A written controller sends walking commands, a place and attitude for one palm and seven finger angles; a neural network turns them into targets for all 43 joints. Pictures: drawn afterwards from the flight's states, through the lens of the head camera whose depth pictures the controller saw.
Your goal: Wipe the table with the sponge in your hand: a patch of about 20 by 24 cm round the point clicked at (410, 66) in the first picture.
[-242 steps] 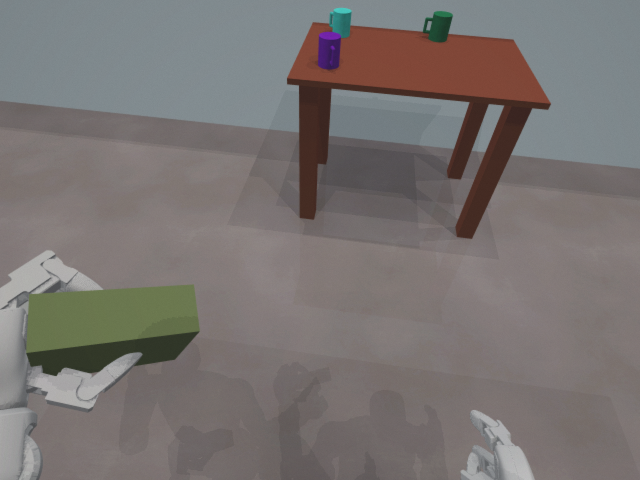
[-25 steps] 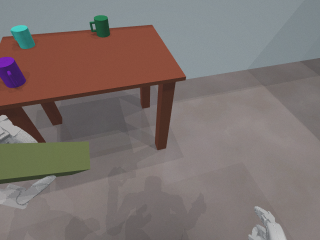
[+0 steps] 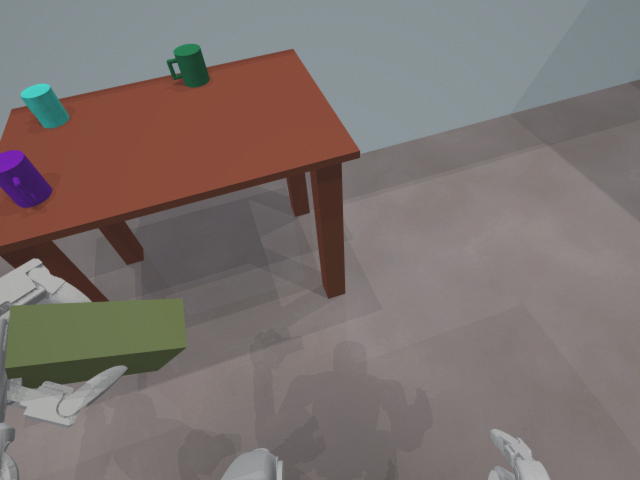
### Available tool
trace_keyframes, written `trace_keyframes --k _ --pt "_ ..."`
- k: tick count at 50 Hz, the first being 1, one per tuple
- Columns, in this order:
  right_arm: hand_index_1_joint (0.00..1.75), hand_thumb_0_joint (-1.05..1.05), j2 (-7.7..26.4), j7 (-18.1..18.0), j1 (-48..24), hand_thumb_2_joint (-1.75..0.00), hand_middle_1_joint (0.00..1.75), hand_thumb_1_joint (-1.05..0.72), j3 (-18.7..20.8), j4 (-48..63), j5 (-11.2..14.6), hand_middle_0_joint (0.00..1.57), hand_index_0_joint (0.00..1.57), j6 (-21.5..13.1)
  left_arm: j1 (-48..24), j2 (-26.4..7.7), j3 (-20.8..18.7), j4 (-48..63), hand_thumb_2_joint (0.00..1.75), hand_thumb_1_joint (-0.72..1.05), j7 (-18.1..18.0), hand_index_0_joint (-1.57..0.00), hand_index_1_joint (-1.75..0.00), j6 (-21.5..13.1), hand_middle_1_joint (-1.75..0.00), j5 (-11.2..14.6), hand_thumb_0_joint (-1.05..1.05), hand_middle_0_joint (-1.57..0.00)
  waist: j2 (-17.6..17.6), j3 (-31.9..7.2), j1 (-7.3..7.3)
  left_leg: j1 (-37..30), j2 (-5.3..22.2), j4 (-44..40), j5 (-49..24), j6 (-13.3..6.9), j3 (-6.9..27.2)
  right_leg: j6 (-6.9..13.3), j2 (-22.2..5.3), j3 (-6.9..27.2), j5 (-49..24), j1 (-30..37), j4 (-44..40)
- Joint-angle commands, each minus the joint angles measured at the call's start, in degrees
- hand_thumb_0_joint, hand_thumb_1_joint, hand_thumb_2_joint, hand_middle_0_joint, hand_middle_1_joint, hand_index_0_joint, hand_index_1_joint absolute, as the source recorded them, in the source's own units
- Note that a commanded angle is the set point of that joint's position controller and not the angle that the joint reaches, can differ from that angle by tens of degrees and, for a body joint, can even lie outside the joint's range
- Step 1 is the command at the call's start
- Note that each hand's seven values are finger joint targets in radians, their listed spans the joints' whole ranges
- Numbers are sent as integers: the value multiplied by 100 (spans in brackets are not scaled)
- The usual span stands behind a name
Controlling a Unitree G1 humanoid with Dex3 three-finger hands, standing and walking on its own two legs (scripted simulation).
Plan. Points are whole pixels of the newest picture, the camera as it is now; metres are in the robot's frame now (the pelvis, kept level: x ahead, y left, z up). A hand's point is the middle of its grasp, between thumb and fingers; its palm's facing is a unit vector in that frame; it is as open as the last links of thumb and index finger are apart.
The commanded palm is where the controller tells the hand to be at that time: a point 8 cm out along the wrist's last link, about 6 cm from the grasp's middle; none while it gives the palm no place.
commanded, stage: take the last steps up to it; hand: left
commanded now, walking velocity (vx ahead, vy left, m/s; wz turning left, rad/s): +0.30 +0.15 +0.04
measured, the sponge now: (123, 341) +0.23 +0.19 +0.14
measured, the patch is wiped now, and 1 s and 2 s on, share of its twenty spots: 0.00 0.00 0.00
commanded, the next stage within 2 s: come to a stop and stand still in 1.76 s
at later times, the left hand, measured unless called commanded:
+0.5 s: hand (67, 243) +0.32 +0.27 +0.17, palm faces +0.37 -0.80 -0.47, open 9.1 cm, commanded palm +0.27 +0.32 +0.17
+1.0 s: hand (82, 174) +0.44 +0.31 +0.17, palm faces +0.34 -0.80 -0.49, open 9.1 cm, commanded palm +0.39 +0.36 +0.17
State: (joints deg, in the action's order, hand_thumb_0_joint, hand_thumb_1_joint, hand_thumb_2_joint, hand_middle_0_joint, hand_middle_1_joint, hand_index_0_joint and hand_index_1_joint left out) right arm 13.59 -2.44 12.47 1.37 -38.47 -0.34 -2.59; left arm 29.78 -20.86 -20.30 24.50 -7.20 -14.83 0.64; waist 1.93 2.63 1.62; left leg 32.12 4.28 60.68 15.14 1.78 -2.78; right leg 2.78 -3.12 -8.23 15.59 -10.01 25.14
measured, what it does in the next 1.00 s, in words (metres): walks ahead: left foot, then right foot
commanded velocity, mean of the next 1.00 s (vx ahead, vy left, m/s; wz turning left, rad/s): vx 0.30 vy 0.14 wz -0.01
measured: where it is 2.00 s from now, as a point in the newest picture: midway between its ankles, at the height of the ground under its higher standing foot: (299, 427)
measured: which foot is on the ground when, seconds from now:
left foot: up 0.00-0.24, down 0.26-0.58, up 0.60-0.98, down 1.00-1.00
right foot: down 0.00-0.26, up 0.28-0.54, down 0.56-1.00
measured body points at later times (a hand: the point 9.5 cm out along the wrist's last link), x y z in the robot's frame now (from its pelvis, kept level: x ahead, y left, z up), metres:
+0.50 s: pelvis +0.10 +0.04 -0.01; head +0.13 +0.03 +0.44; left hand +0.29 +0.31 +0.20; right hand +0.27 -0.15 -0.11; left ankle +0.10 +0.16 -0.75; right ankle +0.12 -0.05 -0.72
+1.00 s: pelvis +0.22 +0.08 -0.02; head +0.26 +0.09 +0.43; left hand +0.41 +0.35 +0.20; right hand +0.38 -0.19 -0.09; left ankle +0.29 +0.20 -0.75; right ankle +0.16 -0.04 -0.75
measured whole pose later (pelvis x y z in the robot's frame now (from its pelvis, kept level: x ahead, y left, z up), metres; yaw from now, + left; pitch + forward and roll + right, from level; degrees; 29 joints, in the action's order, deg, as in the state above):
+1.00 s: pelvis +0.22 +0.08 -0.02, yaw -2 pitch +0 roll +1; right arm 15.3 -3.1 12.1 4.2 -32.4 -0.2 -3.9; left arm 31.6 -23.9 -22.5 35.4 -9.2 -14.9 1.0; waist -1.6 4.6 0.0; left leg 19.0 3.5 28.8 9.6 -0.4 -9.2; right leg -1.7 -6.3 -7.9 22.6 -9.5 33.1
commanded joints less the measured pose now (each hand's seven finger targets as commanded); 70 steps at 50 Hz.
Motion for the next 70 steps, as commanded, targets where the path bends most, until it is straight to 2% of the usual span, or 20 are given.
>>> trace_keyframes --k 1,10,11,13,14,18,26,28,29,30,34,36,47,49,50,51,54,58,68,70 --pt "30 0 339 -1 -540 -90 30 -90 185 1043 33 20 20 -300 -256 -1054 -876 1156 130 10 -235 -120 -160 -379 -160 74 0 -120 -993 -677 -201 230 112 -1374 -204 -45 -307 477 -1453 1001 -2771 1043 -675" --pt "30 0 382 -116 -344 -90 30 -90 319 1209 14 20 20 -447 -638 -1061 -798 1671 130 10 -414 -120 -160 -267 -160 49 0 -120 -799 -925 -160 -2013 -366 -3441 -512 -244 -981 229 -1168 710 -2327 433 536" --pt "30 0 468 -147 -278 -90 30 -90 364 1218 32 20 20 -441 -749 -1016 -739 1770 130 10 -405 -120 -160 -304 -160 64 0 -120 -239 -1125 -48 -2777 -250 -3707 -677 -350 -767 55 -963 539 -2282 18 1433" --pt "30 0 611 -118 -314 -90 30 -90 417 1296 80 20 20 -450 -724 -930 -616 1918 130 10 -383 -120 -160 -381 -160 79 0 -120 1737 -1354 -103 -4116 1725 -3905 -2308 -1340 1934 -346 -3 194 1873 -2084 3807" --pt "30 0 511 -76 -257 -90 30 -90 331 1302 77 20 20 -476 -755 -1153 -749 1608 130 10 -409 -120 -160 -367 -160 -1 0 -120 1127 -1003 -46 -3517 1897 -4207 -1994 -1595 2310 -256 95 524 2156 -2349 4582" --pt "30 0 440 -58 -489 -90 30 -90 279 1071 124 20 20 -529 -826 -1189 -849 1989 130 10 -299 -120 -160 -312 -160 59 0 -120 1004 -549 -178 -2504 1385 -4359 -706 -1499 1049 -405 -419 510 1234 -2520 4109" --pt "30 0 392 -106 -472 -90 30 -90 129 1001 69 20 20 -646 -487 -911 -727 1337 130 10 -258 -120 -160 -114 -160 102 0 -120 656 -728 -227 -1638 940 -3723 -245 -859 7 -459 67 -335 259 -183 857" --pt "30 0 301 -126 -468 -90 30 -90 142 970 93 20 20 -535 -627 -967 -734 1022 130 10 -250 -120 -160 -40 -160 35 0 -120 -778 -940 -262 -942 357 -1754 340 -580 -480 -68 -699 929 171 654 -264" --pt "30 0 233 -105 -611 -90 30 -90 125 1086 79 20 20 -481 -737 -1142 -809 944 130 10 -242 -120 -160 -6 -160 26 0 -120 -2238 -850 -262 522 -326 -165 1461 -291 -566 563 -2022 3452 -252 1285 -838" --pt "30 0 339 -74 -773 -90 30 -90 125 1078 42 20 20 -477 -849 -1224 -955 819 130 10 -250 -120 -160 -7 -160 124 0 -120 -2065 -646 -318 987 -230 910 1546 -155 171 843 -2628 4119 -472 1139 -1104" --pt "30 0 307 -16 -758 -90 30 -90 76 884 29 20 20 -334 -889 -1085 -801 1055 130 10 -148 -120 -160 -265 -160 63 0 -120 -639 -481 -186 971 129 1322 454 1 413 597 -1896 1983 -1803 703 -709" --pt "30 0 320 12 -775 -90 30 -90 67 898 11 20 20 -292 -718 -992 -675 1195 130 10 -162 -120 -160 -332 -160 31 0 -120 -770 -607 -174 902 101 870 213 -1 218 454 -1650 1235 -2787 847 -562" --pt "30 0 299 -57 -398 -90 30 -90 308 1364 28 20 20 -368 -186 -1157 -1088 1981 130 10 -428 -120 -160 -256 -160 117 0 -120 -1002 -1099 -213 -1600 -306 -3264 -585 -142 -911 263 -1270 645 -2442 757 144" --pt "30 0 458 -141 -268 -90 30 -90 391 1357 71 20 20 -363 -359 -1015 -931 1936 130 10 -407 -120 -160 -311 -160 121 0 -120 182 -1350 -47 -3133 60 -3771 -896 -371 -411 -69 -767 301 -1503 -206 1801" --pt "30 0 627 -131 -327 -90 30 -90 440 1369 72 20 20 -350 -463 -950 -859 1935 130 10 -392 -120 -160 -346 -160 135 0 -120 1532 -1342 -67 -3853 1295 -3882 -1715 -927 1328 -329 -125 0 1181 -1641 3035" --pt "30 0 563 -96 -306 -90 30 -90 382 1464 90 20 20 -393 -597 -1060 -852 1823 130 10 -396 -120 -160 -374 -160 97 0 -120 1486 -1252 -95 -3602 1890 -4167 -1999 -1416 2313 -288 181 359 2332 -2120 4164" --pt "30 0 461 -80 -456 -90 30 -90 296 1203 107 20 20 -506 -1028 -1185 -850 1572 130 10 -277 -120 -160 -330 -160 96 0 -120 1011 -623 -80 -2549 1696 -4436 -559 -1526 1822 -359 -301 665 1539 -2568 4647" --pt "30 0 403 -13 -460 -90 30 -90 197 1148 118 20 20 -657 -764 -1055 -646 2345 130 10 -186 -120 -160 -282 -160 82 0 -120 1045 -690 -203 -2221 1152 -4475 -996 -1226 661 -435 -293 374 645 -2189 3798" --pt "30 0 374 -157 -461 -90 30 -90 76 1068 53 20 20 -599 -710 -921 -794 1338 130 10 -247 -120 -160 -25 -160 105 0 -120 550 -882 -151 -2084 1081 -3770 -666 -779 185 -402 180 -210 291 -435 515" --pt "30 0 366 -166 -433 -90 30 -90 89 1018 80 20 20 -507 -791 -996 -759 1011 130 10 -242 -120 -160 -1 -160 47 0 -120 -295 -959 -157 -1367 695 -2481 -314 -590 -116 -73 -400 732 -351 454 -239"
